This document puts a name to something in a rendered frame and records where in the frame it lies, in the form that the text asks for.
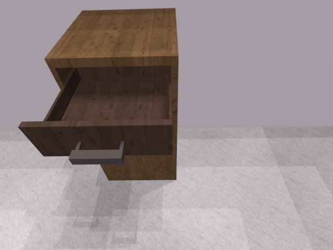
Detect cabinet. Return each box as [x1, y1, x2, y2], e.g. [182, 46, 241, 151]
[44, 8, 178, 181]

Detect drawer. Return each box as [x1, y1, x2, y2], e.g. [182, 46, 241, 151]
[18, 66, 173, 156]

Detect handle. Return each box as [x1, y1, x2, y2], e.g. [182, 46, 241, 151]
[69, 141, 125, 165]

